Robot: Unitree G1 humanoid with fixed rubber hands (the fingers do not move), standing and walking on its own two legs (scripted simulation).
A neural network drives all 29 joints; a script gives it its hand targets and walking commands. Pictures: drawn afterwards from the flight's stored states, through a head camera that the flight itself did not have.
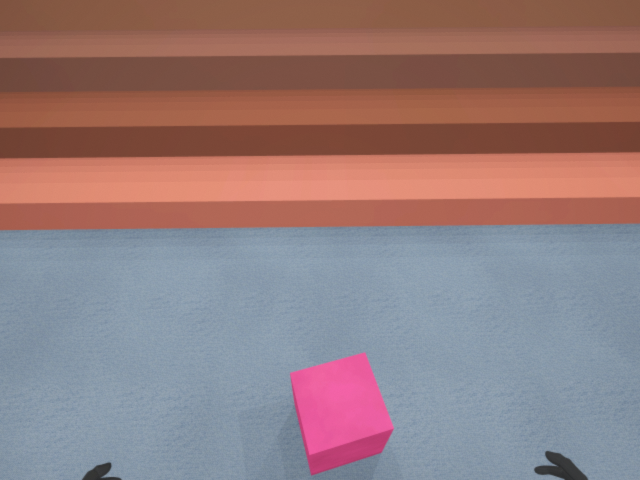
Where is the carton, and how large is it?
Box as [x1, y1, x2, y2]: [290, 352, 393, 475]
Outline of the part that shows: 364,352 290,373 294,403 311,475 381,452 393,429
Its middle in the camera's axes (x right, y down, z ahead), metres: +0.06 +0.49 +1.07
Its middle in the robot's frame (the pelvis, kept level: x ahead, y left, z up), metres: +0.38 -0.04 -0.66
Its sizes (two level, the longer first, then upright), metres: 0.210 0.200 0.250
